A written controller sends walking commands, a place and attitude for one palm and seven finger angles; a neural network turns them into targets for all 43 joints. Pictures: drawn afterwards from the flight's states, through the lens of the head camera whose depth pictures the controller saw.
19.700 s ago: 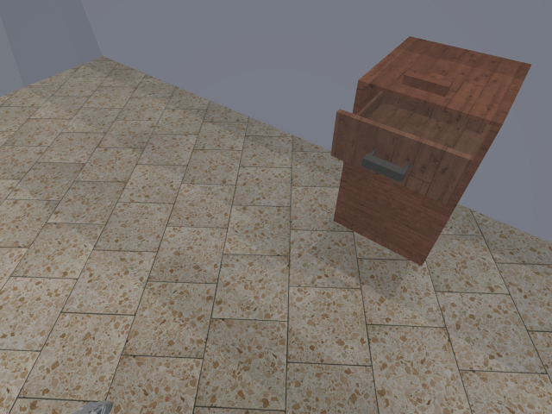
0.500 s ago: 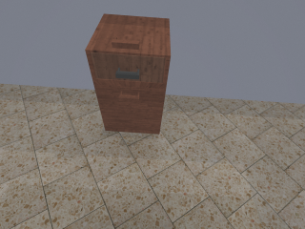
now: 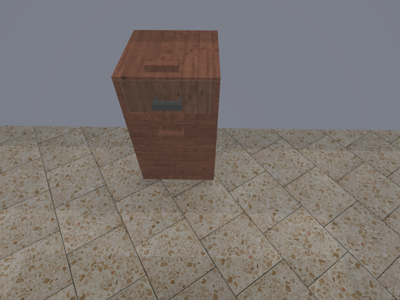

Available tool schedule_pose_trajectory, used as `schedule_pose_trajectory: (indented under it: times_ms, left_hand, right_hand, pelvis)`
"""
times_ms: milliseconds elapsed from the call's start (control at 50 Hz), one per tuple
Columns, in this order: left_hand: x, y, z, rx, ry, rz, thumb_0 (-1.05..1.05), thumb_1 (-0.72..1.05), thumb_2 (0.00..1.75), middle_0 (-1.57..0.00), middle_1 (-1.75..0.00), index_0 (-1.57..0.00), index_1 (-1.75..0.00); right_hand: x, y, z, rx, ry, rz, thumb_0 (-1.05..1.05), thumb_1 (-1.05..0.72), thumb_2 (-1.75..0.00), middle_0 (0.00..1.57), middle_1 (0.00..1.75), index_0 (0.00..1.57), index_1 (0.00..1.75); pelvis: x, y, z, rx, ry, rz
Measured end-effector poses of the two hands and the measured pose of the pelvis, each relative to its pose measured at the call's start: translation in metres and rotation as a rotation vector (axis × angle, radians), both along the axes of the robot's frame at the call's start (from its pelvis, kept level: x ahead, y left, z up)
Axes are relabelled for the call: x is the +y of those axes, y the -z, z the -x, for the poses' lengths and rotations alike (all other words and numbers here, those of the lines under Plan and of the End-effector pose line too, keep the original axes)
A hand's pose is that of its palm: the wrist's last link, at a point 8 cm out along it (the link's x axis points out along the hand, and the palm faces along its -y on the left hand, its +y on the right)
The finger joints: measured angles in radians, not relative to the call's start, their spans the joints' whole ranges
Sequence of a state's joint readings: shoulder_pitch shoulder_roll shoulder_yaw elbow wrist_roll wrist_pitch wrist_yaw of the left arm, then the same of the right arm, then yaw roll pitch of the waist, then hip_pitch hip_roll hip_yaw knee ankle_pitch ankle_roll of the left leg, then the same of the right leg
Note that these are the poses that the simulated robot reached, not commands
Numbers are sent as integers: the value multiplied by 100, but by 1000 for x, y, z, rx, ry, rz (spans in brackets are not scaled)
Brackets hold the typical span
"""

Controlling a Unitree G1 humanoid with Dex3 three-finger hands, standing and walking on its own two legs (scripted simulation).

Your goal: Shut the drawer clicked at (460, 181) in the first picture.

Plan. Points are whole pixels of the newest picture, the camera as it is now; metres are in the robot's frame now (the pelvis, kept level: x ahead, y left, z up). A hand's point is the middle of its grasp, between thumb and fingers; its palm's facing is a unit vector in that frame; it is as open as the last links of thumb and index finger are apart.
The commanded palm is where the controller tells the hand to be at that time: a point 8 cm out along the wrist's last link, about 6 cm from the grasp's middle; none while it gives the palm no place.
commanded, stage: let the arm hang, fingers relaxed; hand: left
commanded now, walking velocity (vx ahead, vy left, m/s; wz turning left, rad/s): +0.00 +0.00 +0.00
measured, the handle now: (167, 102) +0.87 +0.19 -0.15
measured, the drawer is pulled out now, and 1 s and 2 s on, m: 0.00 0.00 0.00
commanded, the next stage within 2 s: look to check the result in 0.24 s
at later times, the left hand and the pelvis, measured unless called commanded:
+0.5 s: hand out of the picture -0.01 +0.14 -0.18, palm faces +0.05 -0.98 -0.17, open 7.3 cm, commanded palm none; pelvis +0.02 -0.02 +0.00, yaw +0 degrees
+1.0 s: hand out of the picture +0.01 +0.13 -0.17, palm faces +0.04 -0.98 -0.18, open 7.3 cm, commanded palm none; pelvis +0.03 -0.02 +0.00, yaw +0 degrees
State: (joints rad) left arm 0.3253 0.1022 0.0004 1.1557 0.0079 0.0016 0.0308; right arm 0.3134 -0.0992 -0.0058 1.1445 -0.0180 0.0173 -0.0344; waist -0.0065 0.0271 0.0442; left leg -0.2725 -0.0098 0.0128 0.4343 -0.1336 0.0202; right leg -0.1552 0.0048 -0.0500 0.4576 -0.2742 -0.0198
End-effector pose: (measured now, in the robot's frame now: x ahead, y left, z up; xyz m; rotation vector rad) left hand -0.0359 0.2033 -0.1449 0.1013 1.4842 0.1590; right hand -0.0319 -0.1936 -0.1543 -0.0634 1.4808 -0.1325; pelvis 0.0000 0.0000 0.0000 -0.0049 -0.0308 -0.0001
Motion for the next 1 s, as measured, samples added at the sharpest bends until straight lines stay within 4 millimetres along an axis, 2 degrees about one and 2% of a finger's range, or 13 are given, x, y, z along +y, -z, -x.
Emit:
schedule_pose_trajectory:
  times_ms: [180, 580, 740, 1000]
  left_hand:
    - [-11, 1, -24, -53, 8, 4, 0, 91, 90, -21, -30, -21, -31]
    - [-16, 0, -23, -6, -4, -5, 0, 91, 90, -20, -30, -20, -30]
    - [-19, -1, -30, -14, -4, -8, 0, 91, 90, -20, -30, -20, -30]
    - [-20, -2, -44, -29, 6, -13, 0, 91, 90, -20, -30, -20, -30]
  right_hand:
    - [-1, 1, -4, -12, 20, -9, 0, -91, -90, 20, 30, 20, 30]
    - [-25, -3, -20, 1, 6, 31, 0, -91, -90, 20, 30, 20, 30]
    - [-28, -3, -34, -17, -5, 31, 0, -92, -90, 20, 30, 20, 30]
    - [-35, -3, -42, -20, -3, 37, 0, -92, -90, 20, 30, 20, 30]
  pelvis:
    - [-7, 0, -5, 2, 2, -4]
    - [-17, -1, -19, 3, 4, -3]
    - [-20, -1, -24, 1, 4, -5]
    - [-24, -2, -31, 3, 7, -7]
